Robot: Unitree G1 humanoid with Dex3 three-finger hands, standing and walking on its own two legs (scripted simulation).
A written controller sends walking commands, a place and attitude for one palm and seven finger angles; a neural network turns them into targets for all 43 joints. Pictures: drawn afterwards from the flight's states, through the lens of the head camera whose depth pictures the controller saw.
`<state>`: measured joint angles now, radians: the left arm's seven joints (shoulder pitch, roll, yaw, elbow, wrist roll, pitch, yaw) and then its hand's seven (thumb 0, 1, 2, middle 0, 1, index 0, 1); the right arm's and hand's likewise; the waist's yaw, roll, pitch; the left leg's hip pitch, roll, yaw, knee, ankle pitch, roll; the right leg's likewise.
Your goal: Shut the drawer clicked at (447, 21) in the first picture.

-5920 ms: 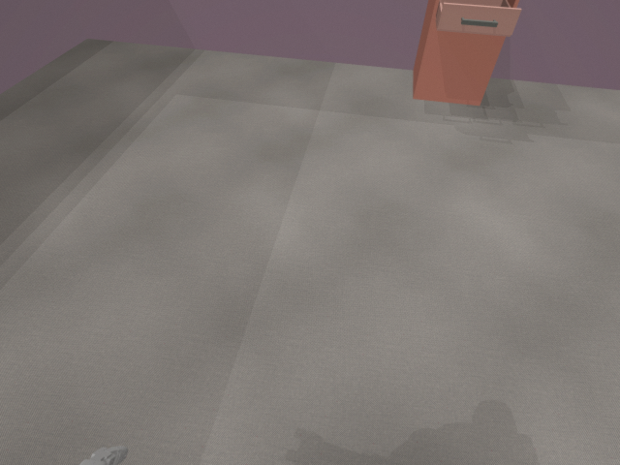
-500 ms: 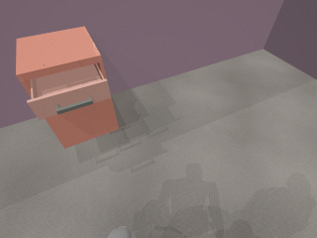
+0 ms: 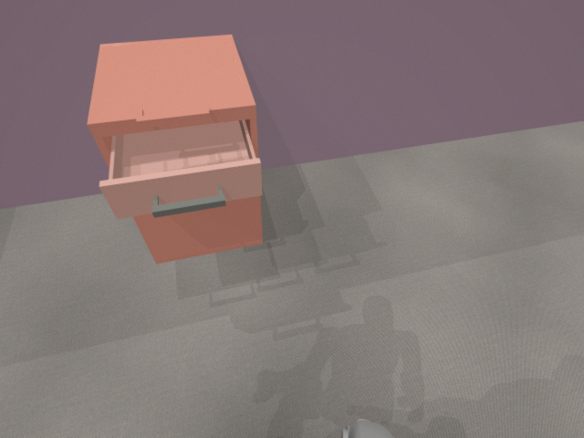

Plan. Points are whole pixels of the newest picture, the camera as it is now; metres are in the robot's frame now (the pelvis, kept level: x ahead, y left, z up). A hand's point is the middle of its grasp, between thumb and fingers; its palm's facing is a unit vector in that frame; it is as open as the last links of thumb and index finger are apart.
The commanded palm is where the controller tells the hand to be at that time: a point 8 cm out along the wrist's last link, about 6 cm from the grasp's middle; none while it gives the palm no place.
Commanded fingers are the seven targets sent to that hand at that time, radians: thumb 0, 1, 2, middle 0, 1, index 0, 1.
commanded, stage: turn to face it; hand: left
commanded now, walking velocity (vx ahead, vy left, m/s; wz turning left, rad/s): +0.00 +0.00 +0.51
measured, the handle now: (189, 200) +0.66 +0.30 -0.21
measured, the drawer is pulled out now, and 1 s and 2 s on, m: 0.19 0.19 0.19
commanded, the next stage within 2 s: take the last steps up to it in 0.44 s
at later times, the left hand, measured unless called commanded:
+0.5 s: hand out of the picture +0.04 +0.15 -0.15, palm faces +0.26 -0.93 -0.26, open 7.4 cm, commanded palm none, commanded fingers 0.00 0.90 0.90 -0.20 -0.30 -0.20 -0.30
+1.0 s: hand out of the picture +0.06 +0.19 -0.17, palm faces +0.32 -0.93 -0.20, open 7.4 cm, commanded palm none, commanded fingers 0.00 0.90 0.90 -0.20 -0.30 -0.20 -0.30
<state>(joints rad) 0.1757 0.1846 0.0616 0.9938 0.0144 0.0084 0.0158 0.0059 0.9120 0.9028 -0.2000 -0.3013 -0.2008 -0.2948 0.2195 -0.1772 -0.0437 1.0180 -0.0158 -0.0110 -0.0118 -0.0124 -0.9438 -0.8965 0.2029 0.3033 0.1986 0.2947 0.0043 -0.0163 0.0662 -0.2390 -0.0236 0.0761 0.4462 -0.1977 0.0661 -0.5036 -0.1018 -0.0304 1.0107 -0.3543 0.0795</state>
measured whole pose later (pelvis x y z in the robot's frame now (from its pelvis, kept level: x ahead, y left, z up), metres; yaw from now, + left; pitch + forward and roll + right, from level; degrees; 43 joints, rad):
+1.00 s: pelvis +0.07 -0.01 +0.00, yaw +18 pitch -1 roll +1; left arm 0.23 0.20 0.04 1.04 0.02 0.02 -0.02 0.01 0.91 0.90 -0.20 -0.30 -0.20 -0.29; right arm 0.38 -0.15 -0.03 1.08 -0.02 -0.03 -0.02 0.00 -0.92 -0.90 0.20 0.30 0.20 0.29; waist -0.01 -0.02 0.03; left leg 0.02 -0.02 0.04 0.31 -0.30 0.02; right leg -0.46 -0.10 -0.07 0.83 -0.32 0.04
